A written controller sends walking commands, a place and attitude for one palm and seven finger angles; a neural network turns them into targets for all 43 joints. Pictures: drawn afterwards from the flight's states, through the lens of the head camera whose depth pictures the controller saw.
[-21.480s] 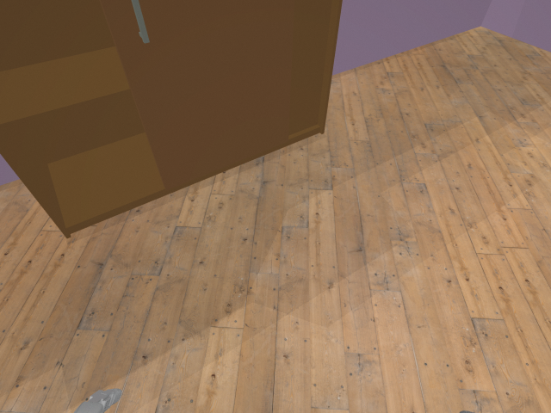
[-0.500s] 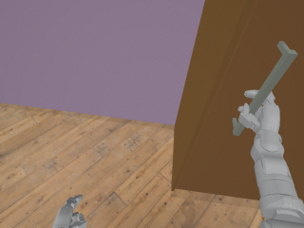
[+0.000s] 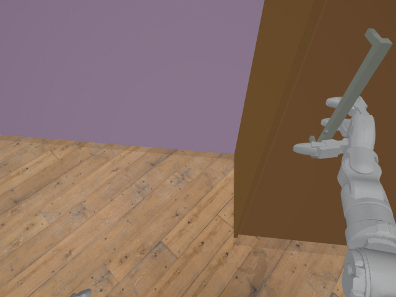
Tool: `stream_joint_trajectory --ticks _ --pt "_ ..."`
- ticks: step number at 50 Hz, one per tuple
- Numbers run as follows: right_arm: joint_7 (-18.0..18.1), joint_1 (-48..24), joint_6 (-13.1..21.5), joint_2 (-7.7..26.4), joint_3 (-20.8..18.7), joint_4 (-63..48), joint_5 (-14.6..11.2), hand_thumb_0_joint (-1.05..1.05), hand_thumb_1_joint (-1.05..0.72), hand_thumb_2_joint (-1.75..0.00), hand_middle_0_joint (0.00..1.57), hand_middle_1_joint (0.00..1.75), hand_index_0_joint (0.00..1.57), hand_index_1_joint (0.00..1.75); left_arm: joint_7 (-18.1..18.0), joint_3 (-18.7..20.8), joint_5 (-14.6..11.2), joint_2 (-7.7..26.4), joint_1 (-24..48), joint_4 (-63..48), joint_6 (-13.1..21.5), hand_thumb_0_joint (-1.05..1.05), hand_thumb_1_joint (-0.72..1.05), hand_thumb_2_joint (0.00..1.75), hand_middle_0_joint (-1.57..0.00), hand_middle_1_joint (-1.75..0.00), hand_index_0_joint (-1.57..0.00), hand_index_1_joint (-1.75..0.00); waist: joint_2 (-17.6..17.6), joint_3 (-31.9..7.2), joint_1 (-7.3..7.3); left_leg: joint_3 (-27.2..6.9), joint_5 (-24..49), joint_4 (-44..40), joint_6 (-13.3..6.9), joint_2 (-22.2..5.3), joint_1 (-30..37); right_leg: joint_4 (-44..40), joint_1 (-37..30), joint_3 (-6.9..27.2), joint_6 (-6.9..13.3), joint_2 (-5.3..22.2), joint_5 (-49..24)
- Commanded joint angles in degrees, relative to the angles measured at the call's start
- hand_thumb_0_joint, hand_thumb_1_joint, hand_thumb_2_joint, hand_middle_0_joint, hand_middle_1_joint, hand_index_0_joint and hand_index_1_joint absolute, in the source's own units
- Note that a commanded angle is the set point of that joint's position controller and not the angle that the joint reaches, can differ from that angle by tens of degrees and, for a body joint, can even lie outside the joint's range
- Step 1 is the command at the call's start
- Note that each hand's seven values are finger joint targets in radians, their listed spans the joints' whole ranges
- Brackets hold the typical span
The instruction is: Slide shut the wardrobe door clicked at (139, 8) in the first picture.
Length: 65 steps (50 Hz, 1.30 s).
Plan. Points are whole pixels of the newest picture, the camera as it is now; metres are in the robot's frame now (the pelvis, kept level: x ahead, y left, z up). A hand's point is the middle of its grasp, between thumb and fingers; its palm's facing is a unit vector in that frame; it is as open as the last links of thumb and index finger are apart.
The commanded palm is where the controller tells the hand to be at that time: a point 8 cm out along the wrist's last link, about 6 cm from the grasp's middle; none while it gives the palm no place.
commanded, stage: loosen the grip on the handle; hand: right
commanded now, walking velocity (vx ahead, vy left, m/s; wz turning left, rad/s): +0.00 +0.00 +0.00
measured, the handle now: (338, 104) +0.50 -0.23 +0.15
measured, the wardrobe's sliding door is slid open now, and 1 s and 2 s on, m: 0.00 0.00 0.00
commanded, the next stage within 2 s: slip the hand off the handle in 0.14 s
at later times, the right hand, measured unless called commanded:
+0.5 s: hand (333, 131) +0.46 -0.23 +0.11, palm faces +0.22 +0.96 -0.17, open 13.9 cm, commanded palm +0.42 -0.29 +0.11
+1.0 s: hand (361, 140) +0.44 -0.29 +0.10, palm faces +0.21 +0.97 -0.16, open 14.6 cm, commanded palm +0.39 -0.33 +0.11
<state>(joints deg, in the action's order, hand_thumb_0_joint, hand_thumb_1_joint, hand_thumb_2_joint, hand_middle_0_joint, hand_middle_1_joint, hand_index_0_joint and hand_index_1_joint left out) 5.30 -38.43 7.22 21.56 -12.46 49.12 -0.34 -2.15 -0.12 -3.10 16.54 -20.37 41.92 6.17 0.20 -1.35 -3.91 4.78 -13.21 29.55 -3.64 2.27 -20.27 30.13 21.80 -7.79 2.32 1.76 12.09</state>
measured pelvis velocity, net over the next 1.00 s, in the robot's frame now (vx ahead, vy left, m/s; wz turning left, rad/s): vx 0.03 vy -0.04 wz -0.01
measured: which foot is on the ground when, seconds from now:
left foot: down 0.00-1.00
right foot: down 0.00-1.00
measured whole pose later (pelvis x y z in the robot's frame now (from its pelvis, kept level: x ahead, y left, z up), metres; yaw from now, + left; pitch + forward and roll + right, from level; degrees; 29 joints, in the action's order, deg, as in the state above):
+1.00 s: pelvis +0.03 -0.04 -0.01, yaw +0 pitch +7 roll +2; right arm -5.2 -33.3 11.4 25.5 -16.9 47.9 -4.1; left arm -2.5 -0.6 -2.7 16.2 -22.6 39.7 2.2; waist -0.4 -4.2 -2.9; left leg 4.6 -16.5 32.8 -1.0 0.5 -23.4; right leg 35.2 26.1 -7.6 4.7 0.2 16.6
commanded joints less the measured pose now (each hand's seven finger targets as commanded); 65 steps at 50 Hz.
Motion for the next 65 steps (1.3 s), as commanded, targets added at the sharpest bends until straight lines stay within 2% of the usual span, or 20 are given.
stream_joint_trajectory --ticks 1,5,10,11,12,13,16,17,21,29,36,40,42,46,48,52,56,57,58,65 --pt "-0.25 -26.84 5.28 10.93 -1.12 -13.91 -1.58 0.0 0.55 -0.2 0.28 1.18 0.28 1.18 -0.52 2.74 0.12 7.31 3.92 -7.96 3.22 0.0 0.9 0.9 -0.2 -0.3 -0.2 -0.3 1.33 -15.69 1.12 -9.92 -7.07 -9.27 2.72 -4.11 5.08 -3.29 -5.05 5.1 0.88 -1.01 4.22" --pt "-0.06 -24.8 4.99 10.69 -1.86 -12.88 -2.08 0.0 0.55 -0.2 0.25 1.15 0.25 1.15 -0.52 2.65 0.27 7.42 2.82 -7.27 3.08 0.0 0.9 0.9 -0.2 -0.3 -0.2 -0.3 1.61 -15.1 1.64 -8.04 0.41 -7.63 2.75 -3.48 5.15 -3.25 -6.66 5.34 1.05 -1.03 -0.58" --pt "0.57 -21.45 4.92 8.87 -1.34 -20.2 -0.76 0.0 0.55 -0.2 0.25 1.15 0.25 1.15 0.01 3.1 0.87 6.95 1.53 -7.78 2.48 0.0 0.9 0.9 -0.2 -0.3 -0.2 -0.3 -3.34 -22.05 2.41 -5.09 17.5 -2.69 2.11 -2.32 6.08 -1.39 -14.79 6.14 0.73 -0.67 -16.33" --pt "0.72 -20.19 4.81 8.55 -1.6 -21.98 -1.04 0.0 0.55 -0.2 0.25 1.15 0.25 1.15 0.2 3.29 1.12 7.07 1.29 -7.95 2.38 0.0 0.9 0.9 -0.2 -0.3 -0.2 -0.3 -1.75 -23.1 2.44 -4.88 19.34 -2.32 2.22 -2.16 6.38 -0.76 -15.73 6.44 0.74 -0.4 -18.85" --pt "0.77 -19.26 3.58 9.11 -2.38 -10.75 -0.42 0.0 0.55 -0.2 0.25 1.15 0.25 1.15 -0.16 2.95 1.1 7.37 -0.33 -5.95 1.65 0.0 0.9 0.9 -0.2 -0.3 -0.2 -0.3 2.3 -15.48 0.02 -4.5 17.96 -2.79 2.71 -2.12 2.44 -0.34 -11.78 6.34 0.59 -0.28 -16.16" --pt "0.45 -20.41 3.54 9.79 -3.03 -10.95 -0.77 0.0 0.55 -0.2 0.25 1.15 0.25 1.15 0.01 2.63 1.21 7.72 -0.75 -6.45 1.13 0.0 0.9 0.9 -0.2 -0.3 -0.2 -0.3 4.19 -14.1 0.56 -4.48 17.22 -2.71 2.96 -2.29 2.55 -0.53 -9.35 6.53 0.57 -0.6 -14.28" --pt "-0.08 -21.26 3.77 13.64 -5.52 -16.21 -0.34 0.0 0.55 -0.2 0.25 1.15 0.25 1.15 -0.48 2.89 1.15 7.32 0.53 -8.18 0.19 0.0 0.9 0.9 -0.2 -0.3 -0.2 -0.3 0.12 -19.57 2.03 -5.27 18.7 -1.82 2.59 -2.46 5.79 -0.05 -10.94 6.0 0.69 -1.11 -15.64" --pt "-0.36 -20.45 3.36 12.59 -4.81 -15.76 -0.11 0.0 0.55 -0.2 0.25 1.15 0.25 1.15 -0.43 2.72 1.03 6.89 0.53 -8.44 -0.07 0.0 0.9 0.9 -0.2 -0.3 -0.2 -0.3 -0.85 -20.27 2.06 -4.96 19.04 -1.53 2.5 -2.44 5.65 -0.08 -11.52 6.13 0.5 -1.08 -16.62" --pt "-1.16 -21.78 2.26 13.45 -5.29 -12.79 -0.5 0.0 0.55 -0.2 0.25 1.15 0.25 1.15 -0.89 2.04 0.75 6.84 0.81 -8.59 -0.98 0.0 0.9 0.9 -0.2 -0.3 -0.2 -0.3 0.33 -16.4 1.49 -4.56 15.53 -2.14 2.33 -2.25 3.1 0.07 -10.05 6.81 0.31 -0.77 -13.89" --pt "-3.51 -22.25 4.56 17.02 -7.34 -12.54 -0.74 0.0 0.55 -0.2 0.25 1.15 0.25 1.15 -1.37 1.87 0.74 7.01 0.66 -9.66 -1.75 0.0 0.9 0.9 -0.2 -0.3 -0.2 -0.3 -1.76 -19.21 1.99 -4.57 14.12 -0.96 2.2 -2.04 2.52 0.81 -10.32 7.53 0.17 -0.75 -13.75" --pt "-7.69 -26.22 7.52 17.1 -5.39 -12.75 -1.89 0.0 0.55 -0.2 0.25 1.15 0.25 1.15 -1.5 2.34 0.64 7.89 -1.16 -8.56 -1.81 0.0 0.9 0.9 -0.2 -0.3 -0.2 -0.3 -4.46 -20.24 -0.1 -4.14 10.3 -0.91 1.93 -1.28 -1.86 1.86 -12.96 9.42 -0.16 -0.13 -12.87" --pt "-9.68 -28.23 7.45 18.84 -5.72 -6.57 -2.67 0.0 0.55 -0.2 0.25 1.15 0.25 1.15 -1.96 2.12 0.42 8.73 -1.84 -7.27 -1.8 0.0 0.9 0.9 -0.2 -0.3 -0.2 -0.3 -3.7 -16.35 -0.78 -3.75 5.07 -1.25 1.96 -1.25 -5.08 0.89 -10.42 10.69 -0.23 0.05 -6.71" --pt "-10.01 -26.91 8.12 18.09 -5.55 -9.58 -2.67 0.0 0.55 -0.2 0.25 1.15 0.25 1.15 -1.75 2.56 0.56 8.59 -2.04 -7.86 -1.64 0.0 0.9 0.9 -0.2 -0.3 -0.2 -0.3 -7.05 -20.75 0.42 -3.54 6.18 -0.51 1.63 -1.12 -4.6 1.34 -13.22 10.95 -0.67 -0.03 -9.93" --pt "-10.48 -16.41 7.96 15.08 -5.36 -10.88 -4.33 0.0 0.55 -0.2 0.25 1.15 0.25 1.15 -0.93 3.02 0.72 8.87 -2.57 -8.61 -1.44 0.0 0.9 0.9 -0.2 -0.3 -0.2 -0.3 -3.78 -20.98 1.87 -2.52 7.46 0.16 1.55 -0.5 -4.88 1.83 -14.21 11.81 -1.68 0.81 -14.81" --pt "-10.38 -10.69 7.19 17.78 -8.47 -13.75 -5.2 0.0 0.55 -0.2 0.25 1.15 0.25 1.15 -0.76 3.07 0.51 9.05 -1.43 -10.0 -1.61 0.0 0.9 0.9 -0.2 -0.3 -0.2 -0.3 -2.14 -20.94 3.73 -2.9 9.29 0.32 1.7 -0.63 -1.75 1.61 -11.75 10.35 -1.09 0.48 -15.2" --pt "-9.11 -5.54 5.63 20.17 -11.19 -21.66 -5.06 0.0 0.55 -0.2 0.25 1.15 0.25 1.15 -0.77 2.77 0.3 8.56 0.81 -12.27 -1.67 0.0 0.9 0.9 -0.2 -0.3 -0.2 -0.3 -2.33 -18.55 5.01 -3.13 9.75 0.3 1.78 -0.73 0.83 0.52 -8.85 9.27 -0.52 0.37 -14.41" --pt "-7.48 -5.05 6.21 17.65 -9.23 -33.59 -4.79 0.0 0.55 -0.2 0.25 1.15 0.25 1.15 -0.72 2.83 0.66 7.86 2.46 -12.82 -0.56 0.0 0.9 0.9 -0.2 -0.3 -0.2 -0.3 -7.55 -19.93 4.26 -2.96 7.96 0.41 1.83 -0.37 -2.19 0.79 -14.96 10.91 -1.55 1.52 -17.34" --pt "-7.14 -3.43 6.16 18.82 -10.79 -34.13 -4.92 0.0 0.55 -0.2 0.25 1.15 0.25 1.15 -0.83 2.84 0.74 7.86 2.63 -12.52 -0.39 0.0 0.9 0.9 -0.2 -0.3 -0.2 -0.3 -7.11 -19.79 4.5 -2.81 7.53 0.48 1.95 -0.31 -2.17 0.55 -15.05 11.42 -1.84 1.7 -17.18" --pt "-7.38 -4.17 6.04 14.74 -7.06 -35.16 -5.3 0.0 0.55 -0.2 0.25 1.15 0.25 1.15 -0.9 2.48 0.6 7.41 3.54 -12.45 -0.03 0.0 0.9 0.9 -0.2 -0.3 -0.2 -0.3 -7.74 -18.21 3.27 -2.67 6.57 0.3 2.17 -0.34 -3.69 0.38 -15.84 11.9 -1.95 1.87 -15.55" --pt "-8.9 -0.35 0.4 10.56 -3.05 -33.64 -6.78 0.0 0.55 -0.2 0.25 1.15 0.25 1.15 -2.45 1.67 -0.35 7.41 6.45 -11.77 1.48 0.0 0.9 0.9 -0.2 -0.3 -0.2 -0.3 -4.06 -11.99 2.72 -2.24 2.02 -1.34 2.06 -1.09 -4.28 -2.72 -12.45 13.5 -2.06 1.45 -1.94"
